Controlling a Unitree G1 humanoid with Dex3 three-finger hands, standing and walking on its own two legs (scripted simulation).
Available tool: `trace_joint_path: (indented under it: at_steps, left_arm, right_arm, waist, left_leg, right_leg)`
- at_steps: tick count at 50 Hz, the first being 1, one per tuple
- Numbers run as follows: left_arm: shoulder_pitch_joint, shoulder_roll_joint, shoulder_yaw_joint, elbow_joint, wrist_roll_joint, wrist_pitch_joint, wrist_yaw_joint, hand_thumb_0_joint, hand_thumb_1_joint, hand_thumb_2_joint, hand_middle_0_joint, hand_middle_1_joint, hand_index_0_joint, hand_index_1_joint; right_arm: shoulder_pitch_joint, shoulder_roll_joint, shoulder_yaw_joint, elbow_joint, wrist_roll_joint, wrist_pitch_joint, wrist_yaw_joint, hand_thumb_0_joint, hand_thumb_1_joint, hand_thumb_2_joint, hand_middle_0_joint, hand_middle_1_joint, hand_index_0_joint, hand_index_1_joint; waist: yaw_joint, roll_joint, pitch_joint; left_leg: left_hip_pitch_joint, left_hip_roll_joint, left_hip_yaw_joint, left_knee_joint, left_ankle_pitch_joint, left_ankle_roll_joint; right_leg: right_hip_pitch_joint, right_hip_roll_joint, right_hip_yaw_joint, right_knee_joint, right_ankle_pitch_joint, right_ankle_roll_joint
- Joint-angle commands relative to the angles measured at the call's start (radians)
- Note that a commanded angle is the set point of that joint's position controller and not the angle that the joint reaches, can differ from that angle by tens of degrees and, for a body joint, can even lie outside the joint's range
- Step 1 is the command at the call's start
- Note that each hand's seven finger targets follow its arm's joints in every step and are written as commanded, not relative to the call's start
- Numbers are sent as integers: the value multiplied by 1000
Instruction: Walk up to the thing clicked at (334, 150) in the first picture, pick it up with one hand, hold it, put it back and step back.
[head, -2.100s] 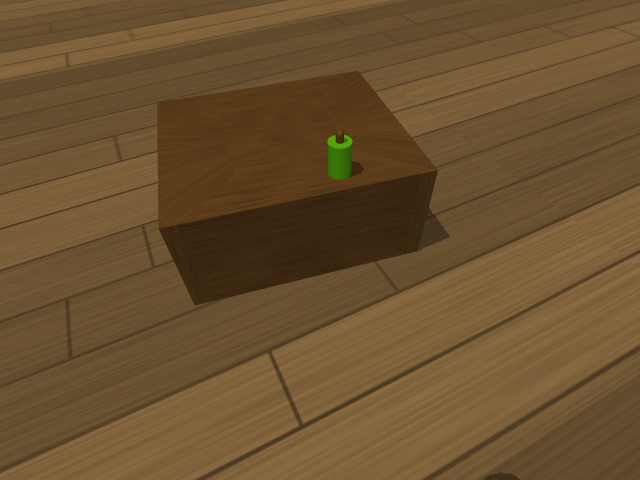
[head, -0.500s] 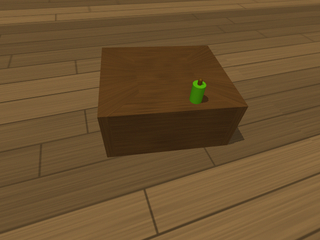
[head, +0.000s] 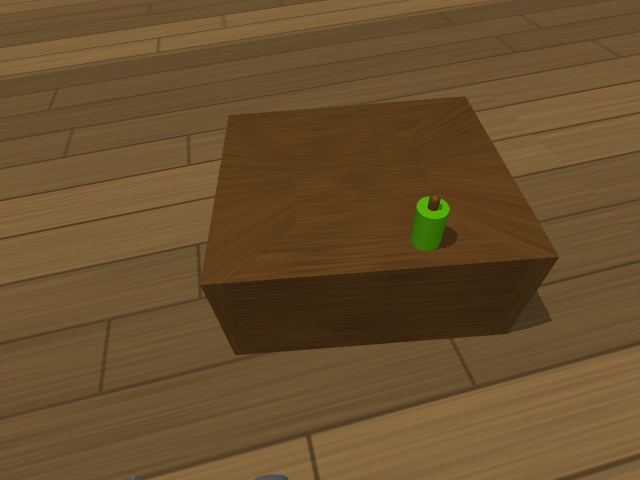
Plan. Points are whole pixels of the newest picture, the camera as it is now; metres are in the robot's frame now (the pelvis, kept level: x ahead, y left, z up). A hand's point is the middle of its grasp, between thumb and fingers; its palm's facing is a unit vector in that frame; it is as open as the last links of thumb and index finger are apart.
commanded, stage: walk up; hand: right
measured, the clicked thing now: (430, 219) +0.77 -0.24 -0.27
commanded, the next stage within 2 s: none
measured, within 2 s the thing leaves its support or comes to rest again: neither
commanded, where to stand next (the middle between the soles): +0.35 -0.04 m, yaw +3 degrees
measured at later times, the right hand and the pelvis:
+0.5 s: hand (587, 429) +0.23 -0.33 -0.13, palm faces -0.05 +0.90 -0.43, open 7.4 cm; pelvis +0.17 -0.05 -0.01, yaw +0 degrees
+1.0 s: hand (530, 334) +0.39 -0.32 -0.16, palm faces -0.12 +0.92 -0.37, open 7.4 cm; pelvis +0.26 -0.07 -0.02, yaw +3 degrees
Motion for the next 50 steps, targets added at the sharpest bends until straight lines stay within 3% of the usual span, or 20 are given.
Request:
trace_joint_path:
  at_steps: [1,4,8,9,10,11,16,21,26,27,28,29,33,41,43,44,45,46,48,50]
  left_arm:
    - [51,285,89,-87,3,-22,16,0,900,900,-200,-300,-200,-300]
    - [63,287,81,-100,4,-14,9,0,900,900,-200,-300,-200,-300]
    - [48,239,49,-122,0,1,9,0,900,900,-200,-300,-200,-300]
    - [81,176,34,-134,-4,0,10,0,900,900,-200,-300,-200,-300]
    - [116,203,51,-120,-6,13,17,0,900,900,-200,-300,-200,-300]
    - [98,302,69,-100,2,24,27,0,900,900,-200,-300,-200,-300]
    - [163,261,73,-25,-2,29,9,0,900,900,-200,-300,-200,-300]
    - [88,241,78,-37,1,23,-18,0,900,900,-200,-300,-200,-300]
    - [247,288,110,38,10,-3,4,0,900,900,-200,-300,-200,-300]
    - [309,339,124,40,19,-17,20,0,900,900,-200,-300,-200,-300]
    - [293,422,128,3,15,-29,31,0,900,900,-200,-300,-200,-300]
    - [212,442,119,-19,5,-26,30,0,900,900,-200,-300,-200,-300]
    - [112,348,88,-19,-12,-36,52,0,900,900,-200,-300,-200,-300]
    - [38,318,42,-26,-10,-27,85,0,900,900,-200,-300,-200,-300]
    - [28,302,29,-25,-18,-17,91,0,900,900,-200,-300,-200,-300]
    - [44,272,19,-29,-22,-12,93,0,900,900,-200,-300,-200,-300]
    - [74,218,3,-30,-31,-8,92,0,900,900,-200,-300,-200,-300]
    - [81,240,10,6,-39,12,104,0,900,900,-200,-300,-200,-300]
    - [51,257,10,34,-25,20,105,0,900,900,-200,-300,-200,-300]
    - [101,244,9,82,-28,11,105,0,900,900,-200,-300,-200,-300]
  right_arm:
    - [36,-150,-58,-66,-6,-17,-2,0,-900,-900,200,300,200,300]
    - [-7,-137,-57,-83,-4,-31,-4,0,-900,-900,200,300,200,300]
    - [147,-194,-87,-37,-6,-49,-28,0,-900,-900,200,300,200,300]
    - [234,-287,-113,-31,-22,-55,-40,0,-900,-900,200,300,200,300]
    - [227,-352,-126,-72,-15,-55,-48,0,-900,-900,200,300,200,300]
    - [173,-348,-128,-80,17,-48,-46,0,-900,-900,200,300,200,300]
    - [31,-258,-82,-101,9,-50,-41,0,-900,-900,200,300,200,300]
    - [8,-290,-89,-114,-3,-49,-23,0,-900,-900,200,300,200,300]
    - [-24,-206,-59,-125,-6,-9,-16,0,-900,-900,200,300,200,300]
    - [-7,-123,-32,-128,-1,-5,-16,0,-900,-900,200,300,200,300]
    - [-23,-109,-21,-153,7,-3,-23,0,-900,-900,200,300,200,300]
    - [-65,-203,-52,-143,-1,-1,-33,0,-900,-900,200,300,200,300]
    - [56,-203,-58,-37,13,8,-17,0,-900,-900,200,300,200,300]
    - [-39,-129,-48,-29,6,52,-14,0,-900,-900,200,300,200,300]
    - [-28,-148,-54,-17,2,42,-21,0,-900,-900,200,300,200,300]
    - [-8,-190,-64,-10,-7,36,-27,0,-900,-900,200,300,200,300]
    - [-28,-253,-77,-21,-11,31,-33,0,-900,-900,200,300,200,300]
    - [-76,-275,-74,-26,11,35,-31,0,-900,-900,200,300,200,300]
    - [-123,-226,-59,-22,8,44,-33,0,-900,-900,200,300,200,300]
    - [-204,-220,-48,-19,2,53,-36,0,-900,-900,200,300,200,300]
  waist:
    - [24,-191,-37]
    - [29,-166,-64]
    - [-87,0,-136]
    - [-123,212,-189]
    - [-111,195,-174]
    - [-99,65,-132]
    - [-12,116,-24]
    - [-25,177,-12]
    - [68,-35,-72]
    - [107,-268,-60]
    - [99,-371,-22]
    - [73,-247,44]
    - [2,-194,-5]
    - [-10,-185,-95]
    - [-33,-137,-118]
    - [-39,-56,-157]
    - [-18,114,-191]
    - [-21,172,-199]
    - [-16,116,-166]
    - [20,157,-136]
  left_leg:
    - [-64,34,27,-221,60,-23]
    - [32,4,70,-339,136,-12]
    - [447,-39,73,-488,166,39]
    - [569,177,-262,-593,-16,107]
    - [556,400,-685,-748,-178,212]
    - [469,427,-675,-742,-172,273]
    - [192,245,-180,-699,153,199]
    - [105,201,-99,-706,-45,189]
    - [-117,90,0,-358,-208,111]
    - [-205,13,78,-34,-127,66]
    - [-364,-81,52,162,-180,20]
    - [-321,-2,-73,189,-175,12]
    - [-168,49,-52,38,-12,5]
    - [123,-6,50,-283,129,7]
    - [210,-28,47,-417,259,29]
    - [278,27,-28,-462,401,59]
    - [324,204,-278,-515,504,121]
    - [248,283,-381,-559,400,238]
    - [204,246,-329,-578,271,232]
    - [147,185,-229,-526,269,174]
  right_leg:
    - [45,-247,213,-243,77,-216]
    - [30,-239,181,-186,151,-191]
    - [-191,-136,65,150,159,-101]
    - [-353,-39,10,446,-8,-41]
    - [-497,45,86,596,-299,-5]
    - [-480,-20,184,674,-302,-6]
    - [-321,-97,147,510,-136,32]
    - [-191,-94,82,234,-43,36]
    - [181,10,-3,76,-79,28]
    - [207,-144,268,-113,-291,-18]
    - [145,-392,722,-327,-382,-143]
    - [16,-454,794,-345,-415,-240]
    - [-17,-295,371,-198,-28,-176]
    - [-94,-251,154,4,483,-136]
    - [-112,-217,129,120,424,-94]
    - [-143,-180,100,195,326,-50]
    - [-223,-71,42,321,84,16]
    - [-168,-10,47,355,-303,26]
    - [-177,-34,98,380,-369,21]
    - [-114,-40,79,205,-223,18]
